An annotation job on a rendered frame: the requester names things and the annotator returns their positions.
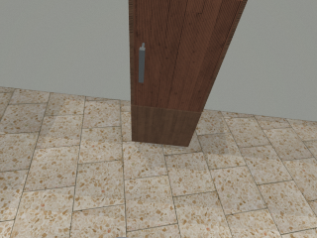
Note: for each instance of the cupboard door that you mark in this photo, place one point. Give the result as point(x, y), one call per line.
point(184, 41)

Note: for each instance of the handle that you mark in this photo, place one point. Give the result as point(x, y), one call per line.
point(142, 53)

